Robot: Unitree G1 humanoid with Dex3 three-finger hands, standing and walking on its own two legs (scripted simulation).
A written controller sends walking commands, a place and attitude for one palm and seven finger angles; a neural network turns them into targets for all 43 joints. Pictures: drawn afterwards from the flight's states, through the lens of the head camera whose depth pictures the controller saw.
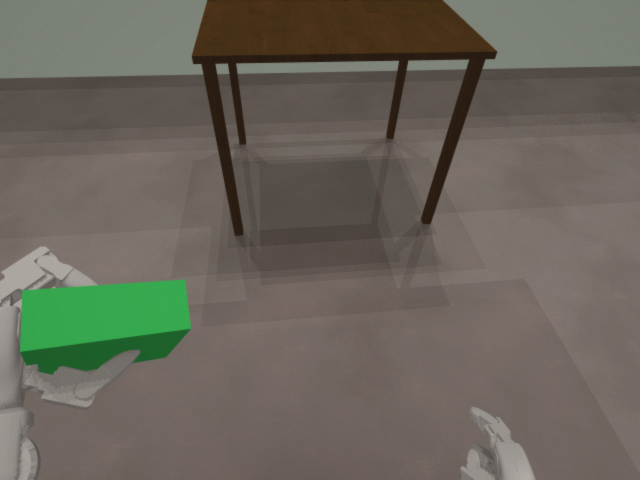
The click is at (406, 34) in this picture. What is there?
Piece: table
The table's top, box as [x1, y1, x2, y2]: [192, 0, 496, 63]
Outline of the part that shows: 192,59 193,63 494,58 496,51 442,0 207,0 193,49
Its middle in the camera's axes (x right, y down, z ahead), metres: +0.04 -0.84 +1.44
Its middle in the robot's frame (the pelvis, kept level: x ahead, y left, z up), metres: +1.64 +0.06 +0.00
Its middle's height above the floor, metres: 0.77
